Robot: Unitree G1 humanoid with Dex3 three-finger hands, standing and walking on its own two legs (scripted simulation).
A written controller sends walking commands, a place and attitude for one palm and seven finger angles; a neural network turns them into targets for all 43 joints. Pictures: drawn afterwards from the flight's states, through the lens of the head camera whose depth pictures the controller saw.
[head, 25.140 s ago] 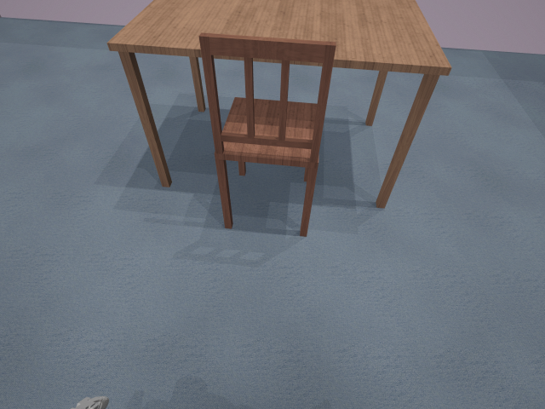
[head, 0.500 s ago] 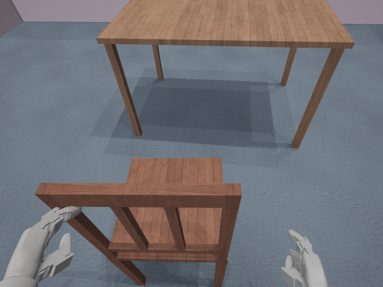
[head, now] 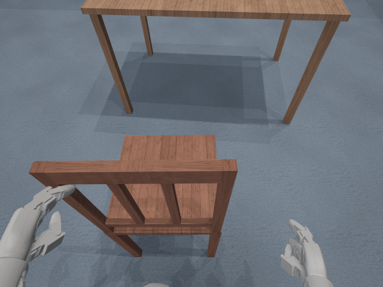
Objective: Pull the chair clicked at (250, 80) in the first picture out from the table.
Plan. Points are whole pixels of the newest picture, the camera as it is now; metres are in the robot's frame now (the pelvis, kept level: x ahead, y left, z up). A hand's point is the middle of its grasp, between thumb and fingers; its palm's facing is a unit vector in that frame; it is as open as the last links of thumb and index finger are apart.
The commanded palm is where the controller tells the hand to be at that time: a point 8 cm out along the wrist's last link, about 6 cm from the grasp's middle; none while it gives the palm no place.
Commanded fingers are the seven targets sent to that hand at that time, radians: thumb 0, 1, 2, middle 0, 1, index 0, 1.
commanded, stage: step back with the hand held close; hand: left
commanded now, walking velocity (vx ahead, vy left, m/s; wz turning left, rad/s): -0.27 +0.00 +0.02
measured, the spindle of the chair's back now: (129, 204) +0.28 +0.21 -0.09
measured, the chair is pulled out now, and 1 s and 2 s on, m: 0.68 0.68 0.68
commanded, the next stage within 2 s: stop stepping back and stand still in 0.62 s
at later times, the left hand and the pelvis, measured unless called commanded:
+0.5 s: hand out of the picture +0.10 +0.31 +0.11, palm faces +0.42 -0.80 -0.43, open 7.4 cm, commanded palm +0.04 +0.35 +0.18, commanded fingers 0.00 0.90 0.90 -0.20 -0.30 -0.20 -0.30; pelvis -0.11 +0.05 -0.01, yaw +0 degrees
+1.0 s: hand out of the picture +0.00 +0.29 +0.15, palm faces +0.42 -0.83 -0.37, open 7.4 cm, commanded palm -0.05 +0.33 +0.18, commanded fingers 0.00 0.90 0.90 -0.20 -0.30 -0.20 -0.30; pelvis -0.20 +0.03 +0.00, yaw -2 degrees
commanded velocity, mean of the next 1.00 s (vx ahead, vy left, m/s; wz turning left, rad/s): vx -0.14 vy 0.01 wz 0.03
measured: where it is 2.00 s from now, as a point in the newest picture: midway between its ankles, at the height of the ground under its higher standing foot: outside the picture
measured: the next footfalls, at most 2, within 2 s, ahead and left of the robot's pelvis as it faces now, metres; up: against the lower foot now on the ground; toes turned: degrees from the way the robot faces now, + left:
right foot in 0.56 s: -0.11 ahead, -0.10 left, +0.00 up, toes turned -4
left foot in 1.04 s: -0.19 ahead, +0.18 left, +0.00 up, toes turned -2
